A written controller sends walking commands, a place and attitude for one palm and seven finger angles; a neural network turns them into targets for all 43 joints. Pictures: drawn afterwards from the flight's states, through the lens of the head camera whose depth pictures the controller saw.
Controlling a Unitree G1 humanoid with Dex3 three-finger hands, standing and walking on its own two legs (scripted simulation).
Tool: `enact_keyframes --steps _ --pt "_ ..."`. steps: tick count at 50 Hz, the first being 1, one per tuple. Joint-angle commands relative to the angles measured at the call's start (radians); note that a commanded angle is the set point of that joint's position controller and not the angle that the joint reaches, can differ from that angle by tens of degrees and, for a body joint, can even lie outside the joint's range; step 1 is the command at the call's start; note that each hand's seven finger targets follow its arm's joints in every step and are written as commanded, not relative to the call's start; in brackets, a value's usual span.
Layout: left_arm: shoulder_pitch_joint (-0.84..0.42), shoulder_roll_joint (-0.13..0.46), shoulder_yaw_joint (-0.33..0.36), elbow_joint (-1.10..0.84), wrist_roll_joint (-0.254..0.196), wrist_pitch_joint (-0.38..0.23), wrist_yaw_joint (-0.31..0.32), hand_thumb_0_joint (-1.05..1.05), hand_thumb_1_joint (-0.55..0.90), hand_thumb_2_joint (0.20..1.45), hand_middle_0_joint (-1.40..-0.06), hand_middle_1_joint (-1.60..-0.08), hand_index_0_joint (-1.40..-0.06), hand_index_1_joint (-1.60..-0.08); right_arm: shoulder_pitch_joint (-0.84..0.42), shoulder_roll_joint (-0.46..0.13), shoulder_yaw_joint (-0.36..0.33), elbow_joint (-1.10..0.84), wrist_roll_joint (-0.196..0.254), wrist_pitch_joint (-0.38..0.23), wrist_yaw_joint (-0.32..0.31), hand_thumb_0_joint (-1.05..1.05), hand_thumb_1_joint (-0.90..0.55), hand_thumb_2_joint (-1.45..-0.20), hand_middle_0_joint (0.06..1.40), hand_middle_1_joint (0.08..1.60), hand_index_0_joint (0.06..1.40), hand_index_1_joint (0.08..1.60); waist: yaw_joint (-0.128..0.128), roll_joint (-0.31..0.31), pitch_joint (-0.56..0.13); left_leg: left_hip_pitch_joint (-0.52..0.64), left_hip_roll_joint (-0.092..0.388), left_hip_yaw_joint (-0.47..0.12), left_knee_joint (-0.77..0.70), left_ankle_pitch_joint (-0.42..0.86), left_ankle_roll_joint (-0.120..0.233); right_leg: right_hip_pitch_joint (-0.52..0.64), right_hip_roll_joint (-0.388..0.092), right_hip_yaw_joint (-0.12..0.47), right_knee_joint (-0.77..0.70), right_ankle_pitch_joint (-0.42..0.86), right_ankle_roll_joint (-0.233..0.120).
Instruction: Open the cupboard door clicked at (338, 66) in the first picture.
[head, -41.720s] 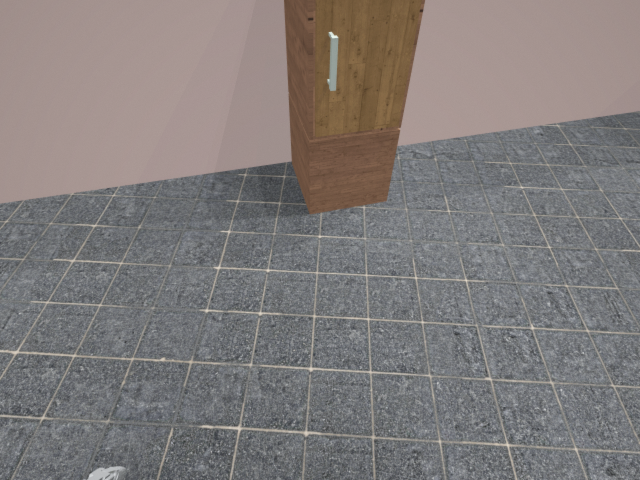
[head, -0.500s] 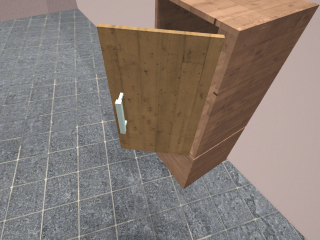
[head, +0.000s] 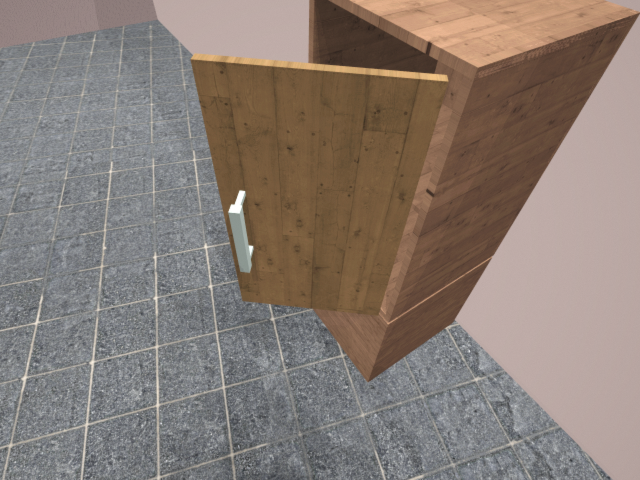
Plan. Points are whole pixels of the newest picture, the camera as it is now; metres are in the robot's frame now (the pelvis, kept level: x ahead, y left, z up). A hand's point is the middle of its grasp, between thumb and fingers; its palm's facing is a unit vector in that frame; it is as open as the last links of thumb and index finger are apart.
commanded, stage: look again from close up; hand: left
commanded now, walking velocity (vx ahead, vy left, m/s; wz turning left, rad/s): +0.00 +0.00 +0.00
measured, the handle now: (243, 233) +0.53 +0.18 -0.06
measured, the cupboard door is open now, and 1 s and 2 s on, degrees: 50 50 50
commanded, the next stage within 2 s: raise the hand with hooked fingers in 0.12 s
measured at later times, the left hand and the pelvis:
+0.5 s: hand (170, 427) +0.19 +0.20 -0.04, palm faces +0.10 -0.99 -0.07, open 7.9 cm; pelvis -0.04 -0.02 -0.06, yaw +2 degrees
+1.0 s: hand (148, 439) +0.18 +0.23 -0.07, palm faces -0.04 -1.00 -0.03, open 10.8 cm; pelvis -0.06 -0.01 -0.10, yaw +1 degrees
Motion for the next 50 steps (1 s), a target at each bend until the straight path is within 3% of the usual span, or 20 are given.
enact_keyframes --steps 1,10,11,12,13,14,15,16,17,18,19,21,24,25,27,30,34,37,44,50 --pt "0.028 0.137 0.026 -0.035 0.000 -0.017 0.007 0.000 0.900 0.900 -0.200 -0.300 -0.200 -0.300 0.005 -0.153 -0.024 -0.046 -0.002 -0.019 -0.013 0.000 -0.900 -0.900 0.200 0.300 0.200 0.300 0.006 0.030 -0.037 0.070 0.130 -0.122 -0.049 0.251 0.012 -0.046 -0.105 0.074 -0.050 0.247 -0.031" --pt "0.044 0.124 0.025 -0.025 0.000 -0.018 0.008 0.000 0.900 0.900 -0.200 -0.300 -0.200 -0.300 0.018 -0.141 -0.022 -0.032 -0.001 -0.019 -0.017 0.000 -0.900 -0.900 0.200 0.300 0.200 0.300 0.006 0.028 -0.032 0.071 0.130 -0.122 -0.049 0.262 0.011 -0.040 -0.106 0.068 -0.055 0.252 -0.030" --pt "0.123 0.046 0.012 -0.008 0.011 -0.034 0.055 0.000 0.900 0.900 -0.200 -0.300 -0.200 -0.300 0.026 -0.112 -0.023 -0.093 0.008 -0.016 -0.010 0.000 -0.900 -0.900 0.200 0.300 0.200 0.300 -0.004 0.111 0.023 0.027 0.137 -0.080 0.139 0.403 -0.017 -0.093 -0.131 0.089 -0.040 0.435 -0.007" --pt "-0.563 0.376 0.288 -1.491 -0.178 -0.229 0.045 0.000 0.877 0.890 -0.202 -0.315 -0.202 -0.315 0.088 -0.238 -0.069 -0.421 0.057 -0.147 -0.039 0.000 -0.900 -0.900 0.200 0.300 0.200 0.300 -0.082 0.251 -0.448 0.303 0.018 -0.105 0.045 0.534 -0.023 -0.033 -0.030 -0.030 0.055 0.517 -0.039" --pt "-0.083 0.283 0.234 -1.236 -0.108 -0.196 0.056 0.000 0.853 0.880 -0.203 -0.330 -0.203 -0.330 0.012 -0.162 -0.034 -0.402 0.042 -0.241 -0.072 0.000 -0.900 -0.900 0.200 0.300 0.200 0.300 0.018 0.341 -0.433 0.408 0.085 -0.109 0.032 0.684 -0.004 -0.114 0.004 -0.044 0.140 0.292 -0.045" --pt "0.177 0.055 0.119 -1.086 -0.156 -0.087 0.068 0.000 0.830 0.870 -0.205 -0.345 -0.205 -0.345 0.020 -0.116 -0.049 -0.392 0.052 -0.256 -0.065 0.000 -0.900 -0.900 0.200 0.300 0.200 0.300 -0.023 0.298 -0.307 0.271 0.072 -0.107 0.036 0.645 -0.040 -0.181 0.009 -0.091 0.168 0.104 -0.031" --pt "0.122 -0.031 0.106 -1.014 -0.177 -0.091 0.045 0.000 0.807 0.860 -0.207 -0.360 -0.207 -0.360 0.057 -0.128 -0.061 -0.376 0.051 -0.250 -0.059 0.000 -0.900 -0.900 0.200 0.300 0.200 0.300 -0.063 0.125 -0.141 0.151 0.075 -0.110 0.071 0.530 -0.026 -0.259 0.008 -0.095 0.133 0.101 -0.019" --pt "0.022 0.028 0.168 -1.004 -0.191 -0.148 0.016 0.000 0.783 0.850 -0.208 -0.375 -0.208 -0.375 0.036 -0.165 -0.085 -0.427 0.040 -0.249 -0.054 0.000 -0.900 -0.900 0.200 0.300 0.200 0.300 -0.079 0.021 -0.030 0.020 0.056 -0.119 0.130 0.346 -0.018 -0.334 0.015 -0.108 0.115 0.107 -0.012" --pt "0.052 0.050 0.217 -0.910 -0.197 -0.215 -0.021 0.000 0.760 0.840 -0.210 -0.390 -0.210 -0.390 0.033 -0.183 -0.095 -0.442 0.022 -0.244 -0.053 0.000 -0.900 -0.900 0.200 0.300 0.200 0.300 -0.080 -0.078 -0.014 -0.098 0.034 -0.109 0.195 0.206 -0.016 -0.404 0.015 -0.119 0.136 0.120 -0.010" --pt "0.154 0.017 0.239 -0.803 -0.215 -0.291 -0.071 0.000 0.737 0.830 -0.212 -0.405 -0.212 -0.405 0.017 -0.173 -0.098 -0.468 0.013 -0.241 -0.050 0.000 -0.900 -0.900 0.200 0.300 0.200 0.300 -0.051 -0.170 -0.020 -0.212 0.021 -0.107 0.260 0.130 -0.015 -0.466 0.020 -0.126 0.203 0.098 -0.009" --pt "0.252 0.009 0.261 -0.716 -0.225 -0.367 -0.132 0.000 0.713 0.820 -0.213 -0.420 -0.213 -0.420 -0.007 -0.165 -0.101 -0.497 0.020 -0.245 -0.039 0.000 -0.900 -0.900 0.200 0.300 0.200 0.300 -0.006 -0.158 -0.028 -0.299 0.008 -0.089 0.317 0.099 -0.022 -0.493 0.018 -0.115 0.272 0.098 -0.016" --pt "0.293 -0.003 0.267 -0.716 -0.261 -0.528 -0.264 0.000 0.667 0.800 -0.217 -0.450 -0.217 -0.450 -0.049 -0.162 -0.108 -0.556 0.011 -0.257 -0.017 0.000 -0.900 -0.900 0.200 0.300 0.200 0.300 0.046 -0.148 -0.167 -0.434 0.000 -0.072 0.440 0.053 -0.032 -0.567 0.022 -0.089 0.427 0.076 -0.024" --pt "0.233 0.110 0.326 -0.759 -0.303 -0.690 -0.466 0.000 0.597 0.770 -0.222 -0.495 -0.222 -0.495 -0.060 -0.169 -0.116 -0.633 0.024 -0.283 0.014 0.000 -0.900 -0.900 0.200 0.300 0.200 0.300 0.060 0.040 -0.301 -0.541 -0.005 -0.074 0.593 0.039 -0.035 -0.622 0.007 -0.008 0.565 0.079 -0.042" --pt "0.168 0.149 0.346 -0.822 -0.330 -0.707 -0.526 0.000 0.573 0.760 -0.223 -0.510 -0.223 -0.510 -0.067 -0.177 -0.116 -0.670 0.031 -0.288 0.017 0.000 -0.900 -0.900 0.200 0.300 0.200 0.300 0.048 0.042 -0.367 -0.569 -0.005 -0.068 0.629 0.011 -0.030 -0.631 0.005 0.021 0.578 0.031 -0.037" --pt "0.125 0.182 0.402 -0.879 -0.396 -0.660 -0.571 0.000 0.527 0.740 -0.227 -0.540 -0.227 -0.540 -0.069 -0.175 -0.114 -0.726 0.048 -0.285 -0.003 0.000 -0.900 -0.900 0.200 0.300 0.200 0.300 0.044 -0.020 -0.421 -0.638 -0.008 -0.054 0.675 -0.062 -0.016 -0.622 -0.003 0.086 0.554 -0.072 -0.012" --pt "-0.049 0.246 0.438 -1.060 -0.452 -0.601 -0.556 0.000 0.457 0.710 -0.232 -0.585 -0.232 -0.585 -0.044 -0.167 -0.097 -0.766 0.055 -0.272 -0.043 0.000 -0.900 -0.900 0.200 0.300 0.200 0.300 0.020 0.030 -0.388 -0.697 0.010 -0.059 0.720 -0.168 0.000 -0.656 -0.003 0.151 0.490 -0.295 0.000" --pt "-0.168 0.232 0.366 -1.215 -0.399 -0.569 -0.500 0.000 0.363 0.670 -0.238 -0.645 -0.238 -0.645 0.012 -0.158 -0.078 -0.728 0.043 -0.271 -0.078 0.000 -0.900 -0.900 0.200 0.300 0.200 0.300 -0.041 0.083 -0.386 -0.651 0.034 -0.087 0.741 -0.117 0.017 -0.714 0.025 0.112 0.529 -0.196 -0.008" --pt "-0.133 0.229 0.349 -1.166 -0.373 -0.527 -0.498 0.000 0.293 0.640 -0.243 -0.690 -0.243 -0.690 0.019 -0.162 -0.073 -0.692 0.045 -0.276 -0.091 0.000 -0.900 -0.900 0.200 0.300 0.200 0.300 -0.050 0.105 -0.360 -0.653 0.037 -0.099 0.730 -0.124 0.016 -0.740 0.030 0.084 0.528 -0.191 -0.011" --pt "-0.034 0.281 0.454 -1.012 -0.412 -0.397 -0.522 0.000 0.130 0.570 -0.255 -0.795 -0.255 -0.795 0.009 -0.160 -0.065 -0.689 0.050 -0.267 -0.083 0.000 -0.900 -0.900 0.200 0.300 0.200 0.300 0.008 0.074 -0.407 -0.653 0.033 -0.112 0.682 -0.074 0.009 -0.664 0.033 0.045 0.534 -0.142 -0.015" --pt "-0.054 0.265 0.444 -1.062 -0.409 -0.437 -0.497 0.000 -0.010 0.510 -0.265 -0.885 -0.265 -0.885 0.027 -0.166 -0.070 -0.703 0.045 -0.271 -0.061 0.000 -0.900 -0.900 0.200 0.300 0.200 0.300 0.007 0.091 -0.426 -0.600 0.034 -0.121 0.642 -0.065 0.005 -0.714 0.041 -0.014 0.572 -0.127 -0.021"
